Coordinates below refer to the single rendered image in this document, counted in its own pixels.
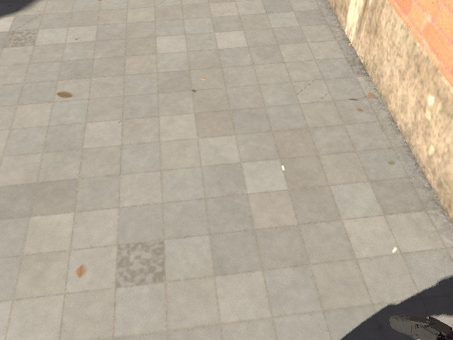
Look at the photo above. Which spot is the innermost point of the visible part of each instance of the right robot hand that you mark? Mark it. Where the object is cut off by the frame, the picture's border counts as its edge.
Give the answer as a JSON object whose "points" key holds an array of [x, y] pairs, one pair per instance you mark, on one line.
{"points": [[421, 328]]}

